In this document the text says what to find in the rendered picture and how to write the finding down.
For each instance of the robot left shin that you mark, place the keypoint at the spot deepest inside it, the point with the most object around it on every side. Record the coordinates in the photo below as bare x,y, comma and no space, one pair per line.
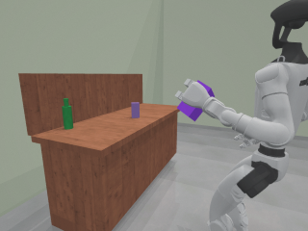
216,225

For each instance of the robot head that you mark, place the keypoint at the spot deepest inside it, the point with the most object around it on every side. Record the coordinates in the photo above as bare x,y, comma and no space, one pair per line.
292,15

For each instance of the robot left hand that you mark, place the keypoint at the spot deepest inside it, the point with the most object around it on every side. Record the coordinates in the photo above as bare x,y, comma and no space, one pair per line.
195,94

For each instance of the left robot upper arm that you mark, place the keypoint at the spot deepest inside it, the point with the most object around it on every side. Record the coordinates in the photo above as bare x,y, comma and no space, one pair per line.
272,83

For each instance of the sponge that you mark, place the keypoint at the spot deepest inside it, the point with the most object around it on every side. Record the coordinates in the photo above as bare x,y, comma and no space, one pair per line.
193,112

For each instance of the robot right hand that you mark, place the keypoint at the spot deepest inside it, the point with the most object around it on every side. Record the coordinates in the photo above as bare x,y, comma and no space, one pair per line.
247,142

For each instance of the table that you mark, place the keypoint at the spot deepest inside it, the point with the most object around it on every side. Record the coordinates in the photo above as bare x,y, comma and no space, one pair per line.
97,170

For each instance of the robot left forearm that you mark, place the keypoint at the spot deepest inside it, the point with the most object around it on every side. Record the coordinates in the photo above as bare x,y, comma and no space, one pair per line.
251,127

